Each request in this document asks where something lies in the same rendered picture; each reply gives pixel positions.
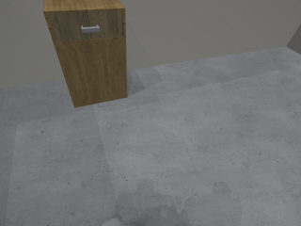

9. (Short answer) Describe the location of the cabinet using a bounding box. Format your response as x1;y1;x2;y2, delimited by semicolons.
43;0;128;108

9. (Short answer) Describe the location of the handle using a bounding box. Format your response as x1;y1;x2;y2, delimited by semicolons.
81;24;101;33

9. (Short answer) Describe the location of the drawer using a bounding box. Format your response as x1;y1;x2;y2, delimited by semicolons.
48;9;123;42

